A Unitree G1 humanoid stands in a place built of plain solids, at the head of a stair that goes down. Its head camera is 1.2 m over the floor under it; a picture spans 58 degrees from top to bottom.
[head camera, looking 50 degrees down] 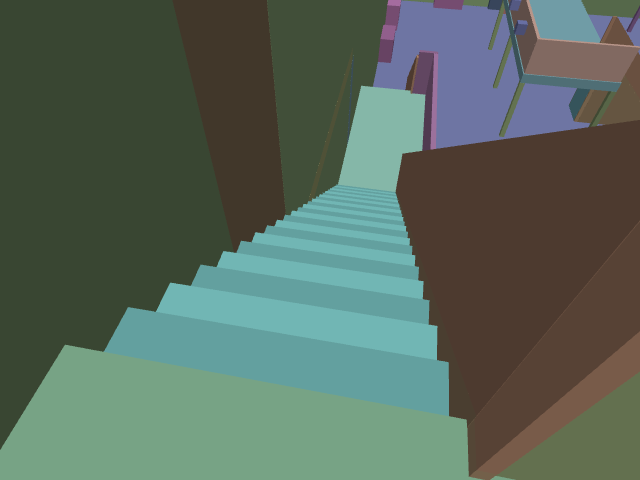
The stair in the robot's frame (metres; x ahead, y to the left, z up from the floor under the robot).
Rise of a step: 0.21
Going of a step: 0.26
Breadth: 1.19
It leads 11 degrees to the right of straight ahead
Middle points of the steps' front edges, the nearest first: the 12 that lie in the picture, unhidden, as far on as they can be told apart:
0.49 0.19 0.00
0.74 0.14 -0.20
1.00 0.09 -0.41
1.25 0.04 -0.62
1.50 0.00 -0.82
1.76 -0.05 -1.03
2.01 -0.10 -1.23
2.27 -0.15 -1.44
2.52 -0.20 -1.65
2.77 -0.24 -1.85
3.03 -0.29 -2.06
3.28 -0.34 -2.26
